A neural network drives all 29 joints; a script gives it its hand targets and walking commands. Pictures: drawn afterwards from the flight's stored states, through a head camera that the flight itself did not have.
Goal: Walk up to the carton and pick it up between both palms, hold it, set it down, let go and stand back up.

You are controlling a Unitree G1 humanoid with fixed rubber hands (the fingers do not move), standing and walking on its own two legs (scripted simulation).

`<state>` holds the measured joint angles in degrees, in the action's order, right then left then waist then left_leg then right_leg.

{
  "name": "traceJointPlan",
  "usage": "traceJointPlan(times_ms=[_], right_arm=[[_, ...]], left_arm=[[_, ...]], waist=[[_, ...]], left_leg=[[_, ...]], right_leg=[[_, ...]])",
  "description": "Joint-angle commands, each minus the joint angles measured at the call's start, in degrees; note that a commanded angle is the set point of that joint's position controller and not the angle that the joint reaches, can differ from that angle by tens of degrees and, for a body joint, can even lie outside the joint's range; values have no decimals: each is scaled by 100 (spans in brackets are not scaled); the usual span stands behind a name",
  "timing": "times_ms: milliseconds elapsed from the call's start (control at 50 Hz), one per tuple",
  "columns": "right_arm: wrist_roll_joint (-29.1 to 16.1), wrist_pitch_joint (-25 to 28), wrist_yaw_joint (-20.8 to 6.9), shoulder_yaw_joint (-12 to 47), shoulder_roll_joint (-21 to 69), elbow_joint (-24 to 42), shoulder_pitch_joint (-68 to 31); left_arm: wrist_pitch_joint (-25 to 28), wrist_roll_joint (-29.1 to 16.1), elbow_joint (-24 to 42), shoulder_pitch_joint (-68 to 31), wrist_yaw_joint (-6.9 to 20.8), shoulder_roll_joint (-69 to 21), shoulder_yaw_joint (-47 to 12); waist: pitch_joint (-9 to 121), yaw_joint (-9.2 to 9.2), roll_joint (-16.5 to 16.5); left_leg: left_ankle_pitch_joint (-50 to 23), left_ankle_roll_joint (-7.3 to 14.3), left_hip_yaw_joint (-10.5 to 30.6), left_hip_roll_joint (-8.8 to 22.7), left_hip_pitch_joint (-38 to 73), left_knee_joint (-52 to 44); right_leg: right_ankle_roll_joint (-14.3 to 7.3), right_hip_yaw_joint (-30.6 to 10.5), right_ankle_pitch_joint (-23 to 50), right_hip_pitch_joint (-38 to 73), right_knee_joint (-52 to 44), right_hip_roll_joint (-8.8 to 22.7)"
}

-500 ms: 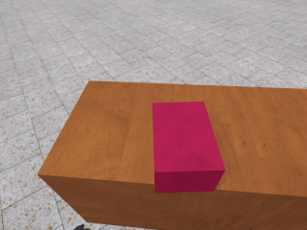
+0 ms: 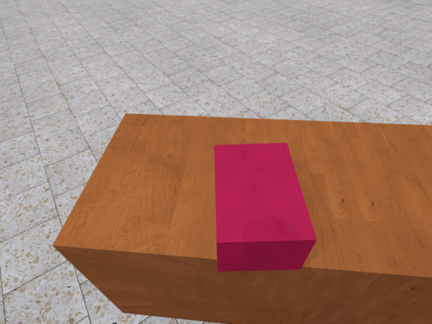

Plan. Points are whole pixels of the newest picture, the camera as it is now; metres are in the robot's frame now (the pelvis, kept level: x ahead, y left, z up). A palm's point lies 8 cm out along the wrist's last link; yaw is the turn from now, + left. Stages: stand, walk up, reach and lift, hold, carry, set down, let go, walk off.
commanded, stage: walk up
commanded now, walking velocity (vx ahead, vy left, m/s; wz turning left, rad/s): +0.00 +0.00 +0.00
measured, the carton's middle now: (254, 203) +0.43 -0.06 -0.06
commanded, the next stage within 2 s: reach and lift in 2.00 s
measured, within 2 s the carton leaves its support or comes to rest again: neither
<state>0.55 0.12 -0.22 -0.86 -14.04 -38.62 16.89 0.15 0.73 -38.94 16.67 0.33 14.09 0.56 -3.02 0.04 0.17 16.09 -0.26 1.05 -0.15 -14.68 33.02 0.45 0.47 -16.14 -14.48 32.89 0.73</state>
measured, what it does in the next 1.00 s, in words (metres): stands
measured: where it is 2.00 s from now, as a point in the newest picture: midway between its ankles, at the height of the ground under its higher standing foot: outside the picture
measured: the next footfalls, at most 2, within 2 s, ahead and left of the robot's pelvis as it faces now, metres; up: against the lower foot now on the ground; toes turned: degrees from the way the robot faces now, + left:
none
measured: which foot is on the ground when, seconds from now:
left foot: down 0.00-1.00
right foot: down 0.00-1.00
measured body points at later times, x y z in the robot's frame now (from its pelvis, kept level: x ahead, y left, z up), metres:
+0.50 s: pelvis -0.01 -0.02 -0.01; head +0.01 -0.03 +0.44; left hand +0.11 +0.24 -0.11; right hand +0.10 -0.31 -0.11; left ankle +0.01 +0.11 -0.73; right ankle +0.02 -0.12 -0.73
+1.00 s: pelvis -0.02 -0.04 +0.00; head -0.01 -0.04 +0.45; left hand +0.10 +0.21 -0.12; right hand +0.05 -0.30 -0.11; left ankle -0.01 +0.08 -0.73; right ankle +0.02 -0.13 -0.73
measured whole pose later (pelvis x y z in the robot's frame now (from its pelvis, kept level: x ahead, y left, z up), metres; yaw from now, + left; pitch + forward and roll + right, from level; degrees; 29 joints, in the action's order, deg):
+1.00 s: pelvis -0.02 -0.04 +0.00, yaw -4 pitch -2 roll +1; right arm 0.9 0.5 0.4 -0.6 -14.8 -38.4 19.1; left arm -1.3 0.6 -38.8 16.0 0.9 14.3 0.6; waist -3.2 0.4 -0.8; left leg 17.2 -0.4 -0.4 0.1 -14.1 32.9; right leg -3.2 -0.8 -13.2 -17.7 32.8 -3.5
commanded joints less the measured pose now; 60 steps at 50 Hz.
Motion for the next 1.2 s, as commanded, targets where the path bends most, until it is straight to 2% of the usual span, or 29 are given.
traceJointPlan(times_ms=[0,160,180,220,260,280,300,340,360,400,440,460,500,520,540,560,580,620,640,680,720,760,800,820,840,860,900,960,1180], right_arm=[[1,117,29,-197,-742,434,28],[-6,113,43,-176,-798,455,20],[94,152,106,-318,-1006,630,35],[117,173,158,-396,-1271,623,209],[113,146,173,-429,-1333,686,124],[122,125,177,-435,-1337,732,24],[123,92,170,-440,-1323,763,-100],[92,23,149,-404,-1188,888,-227],[93,-8,140,-375,-1101,918,-246],[21,-65,166,-275,-660,904,-91],[30,-53,200,-253,-644,819,117],[13,-1,215,-248,-678,787,255],[46,170,243,-271,-855,760,423],[91,199,258,-338,-1165,760,296],[106,173,239,-443,-1481,768,81],[106,139,215,-463,-1470,800,-51],[101,116,204,-442,-1377,828,-102],[85,63,181,-423,-1378,894,-224],[99,29,171,-401,-1323,917,-305],[45,-38,171,-279,-819,890,-95],[56,-73,222,-265,-726,763,231],[59,-2,198,-257,-724,657,361],[42,126,153,-244,-718,585,617],[82,190,152,-243,-820,587,585],[95,216,157,-298,-1067,604,310],[80,202,144,-335,-1201,564,95],[18,193,90,-241,-1011,615,-129],[35,168,78,-192,-827,533,208],[18,172,114,-188,-829,451,288]], left_arm=[[123,-4,447,18,-41,806,245],[103,-9,425,21,-30,763,191],[25,50,466,-12,7,1037,310],[-48,156,566,27,40,889,300],[-90,195,632,19,51,796,322],[-90,178,647,64,73,798,320],[-76,165,662,177,90,793,336],[-47,146,694,175,121,986,419],[-27,102,684,223,135,1066,428],[-44,-29,682,39,112,1381,508],[-92,20,725,-196,59,1255,442],[-121,29,758,-316,51,1226,394],[-169,33,797,-471,80,1057,274],[-183,34,861,-348,105,899,242],[-215,63,831,-100,116,866,265],[-235,81,779,-38,121,845,284],[-218,100,759,-26,136,883,302],[-158,132,742,127,156,989,359],[-113,125,733,183,167,1081,415],[-79,16,717,88,143,1324,503],[-120,14,710,-96,49,1214,466],[-114,60,711,-223,-22,996,338],[-119,39,726,-588,-22,976,273],[-108,-1,705,-497,7,857,228],[-104,-60,652,-259,37,689,205],[-121,-38,579,-70,41,678,234],[-71,-6,475,57,46,713,242],[30,-26,420,-49,16,909,276],[26,-27,283,69,-15,748,235]], waist=[[198,25,-15],[18,5,105],[8,-6,-74],[201,-11,333],[190,-26,467],[239,13,525],[313,77,662],[279,96,430],[382,114,141],[328,120,-785],[78,2,-764],[93,-88,-831],[301,-200,-628],[388,-75,-161],[382,73,295],[158,112,505],[83,108,562],[112,189,680],[186,254,501],[212,189,-600],[-12,80,-819],[23,-35,-517],[196,-274,-583],[331,-240,-410],[352,-20,15],[206,144,89],[-76,268,279],[197,50,-37],[98,48,-83]], left_leg=[[-393,174,502,438,7,-642],[-522,180,483,484,-123,-688],[-627,353,685,680,-12,-702],[-723,766,1263,1259,11,-972],[-907,1018,1347,1534,-140,-978],[-968,997,1203,1519,-108,-920],[-785,947,1036,1453,-194,-823],[-351,667,588,1059,-464,-450],[-8,452,294,721,-538,-80],[948,87,-383,-114,-380,1150],[1303,99,-195,-42,-366,1213],[1009,145,-131,48,-120,808],[-301,282,347,476,516,-308],[-516,466,967,917,505,-514],[-254,778,1404,1366,81,-767],[-416,1060,1534,1624,-283,-947],[-688,1145,1463,1666,-350,-947],[-477,945,1086,1437,-637,-738],[-54,701,723,1103,-770,-446],[950,106,-298,21,-668,979],[1644,52,-85,-35,-620,1435],[1275,69,116,166,-398,945],[70,177,115,267,444,-313],[-201,272,467,468,708,-633],[175,438,1105,828,561,-913],[999,610,1372,1094,-151,-1180],[991,466,963,881,-881,-1212],[370,222,365,453,-248,-715],[142,306,397,585,67,-761]], right_leg=[[-268,-629,370,-53,-749,447],[-235,-597,533,-47,-680,418],[-281,-494,898,-321,-201,283],[-173,-339,695,-358,427,96],[-142,-278,211,-303,607,33],[-147,-284,175,-283,563,15],[-179,-312,199,-196,504,23],[-334,-643,811,22,137,161],[-475,-1003,927,113,-191,343],[-1097,-2037,343,-403,-1205,1042],[-1337,-2154,668,-649,-1188,1215],[-1252,-1966,982,-766,-1036,1130],[-712,-1340,1493,-857,-399,669],[-445,-992,1304,-860,9,313],[-233,-644,423,-629,511,-36],[-144,-420,-67,-459,815,-138],[-134,-358,-205,-417,832,-133],[-252,-576,119,-84,388,8],[-344,-890,295,118,11,131],[-732,-2303,-289,-161,-1395,954],[-1013,-2777,-772,-515,-1720,1226],[-918,-2397,-507,-583,-1547,1092],[-642,-1791,-277,-864,-1218,800],[-424,-1493,-108,-992,-962,602],[-226,-1044,-209,-971,-666,220],[-132,-771,-488,-524,-360,-28],[-227,-909,62,194,-510,107],[-404,-1427,-19,-65,-944,427],[-353,-1343,292,-385,-941,288]])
